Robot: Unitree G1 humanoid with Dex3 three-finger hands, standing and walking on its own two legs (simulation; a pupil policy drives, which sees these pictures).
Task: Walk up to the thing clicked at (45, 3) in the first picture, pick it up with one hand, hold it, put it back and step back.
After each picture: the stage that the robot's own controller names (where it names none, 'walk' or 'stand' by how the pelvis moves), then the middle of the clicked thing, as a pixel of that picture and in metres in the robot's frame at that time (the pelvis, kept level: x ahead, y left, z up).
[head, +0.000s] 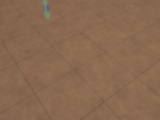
stand; (46, 10) +2.05 +0.47 -0.66
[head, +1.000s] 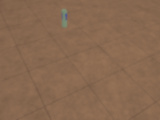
walk; (64, 18) +1.95 +0.18 -0.63
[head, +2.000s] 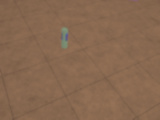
walk; (64, 38) +1.38 +0.13 -0.65
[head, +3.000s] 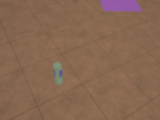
walk; (58, 74) +0.88 +0.17 -0.65
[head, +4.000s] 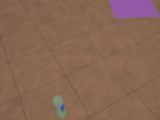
walk; (59, 107) +0.54 +0.19 -0.62
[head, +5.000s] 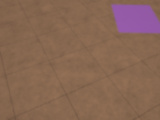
stand; out of the picture +0.38 +0.15 -0.64
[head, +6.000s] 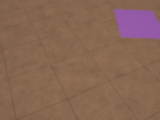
stand; out of the picture +0.37 +0.15 -0.66
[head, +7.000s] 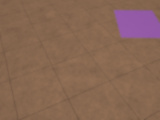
stand; out of the picture +0.38 +0.16 -0.66
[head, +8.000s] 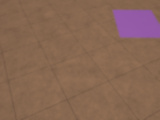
stand; out of the picture +0.37 +0.17 -0.66
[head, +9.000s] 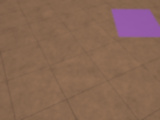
go down; out of the picture +0.37 +0.17 -0.66
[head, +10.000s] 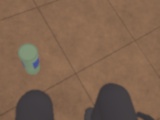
go down; (30, 61) +0.46 +0.17 -0.30
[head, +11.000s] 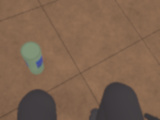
approach; (34, 60) +0.46 +0.16 -0.27
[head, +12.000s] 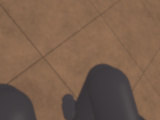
close in; out of the picture +0.46 +0.21 -0.17
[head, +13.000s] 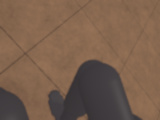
close; out of the picture +0.46 +0.23 -0.17
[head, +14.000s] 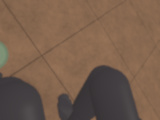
lift; out of the picture +0.38 +0.21 -0.16
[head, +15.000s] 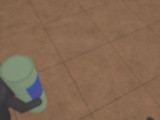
lift; (29, 89) +0.32 +0.16 +0.04
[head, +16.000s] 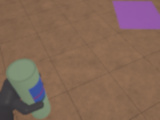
hold; (33, 93) +0.31 +0.16 +0.06
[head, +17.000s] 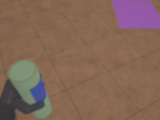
hold; (34, 93) +0.31 +0.16 +0.04
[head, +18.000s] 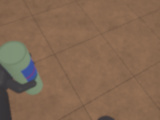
crouch; (25, 73) +0.39 +0.17 -0.01
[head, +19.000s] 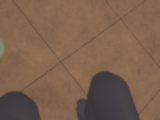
lower; out of the picture +0.50 +0.21 -0.07
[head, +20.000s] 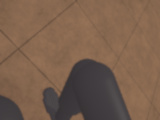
lower; out of the picture +0.47 +0.25 -0.18
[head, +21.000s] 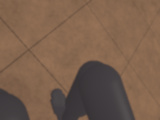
lower; out of the picture +0.46 +0.23 -0.17
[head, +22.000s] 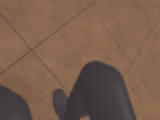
lower; out of the picture +0.45 +0.23 -0.17
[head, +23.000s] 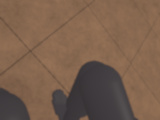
lower; out of the picture +0.45 +0.23 -0.17
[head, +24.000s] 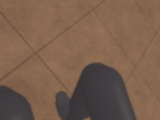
open; out of the picture +0.45 +0.21 -0.18
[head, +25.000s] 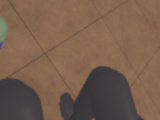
stand; out of the picture +0.45 +0.20 -0.19
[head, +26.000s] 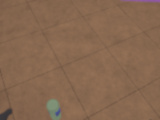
stand; (54, 110) +0.40 +0.14 -0.52
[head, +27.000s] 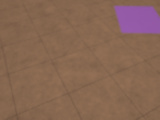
stand; out of the picture +0.39 +0.13 -0.60
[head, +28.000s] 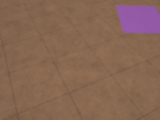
stand; out of the picture +0.38 +0.13 -0.60
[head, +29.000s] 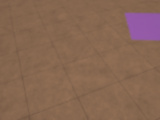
stand; out of the picture +0.41 +0.12 -0.65
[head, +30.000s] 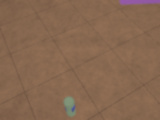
walk; (70, 107) +0.45 +0.09 -0.63
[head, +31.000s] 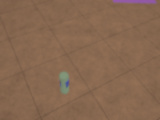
walk; (64, 83) +0.66 +0.11 -0.63
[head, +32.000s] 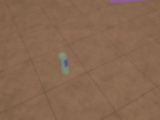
stand; (63, 64) +0.97 +0.23 -0.63
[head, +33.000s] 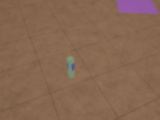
stand; (70, 67) +1.01 +0.12 -0.65
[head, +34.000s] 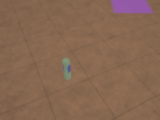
stand; (66, 69) +1.01 +0.15 -0.66
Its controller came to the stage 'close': yes
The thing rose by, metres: 0.70
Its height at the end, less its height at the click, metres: +0.00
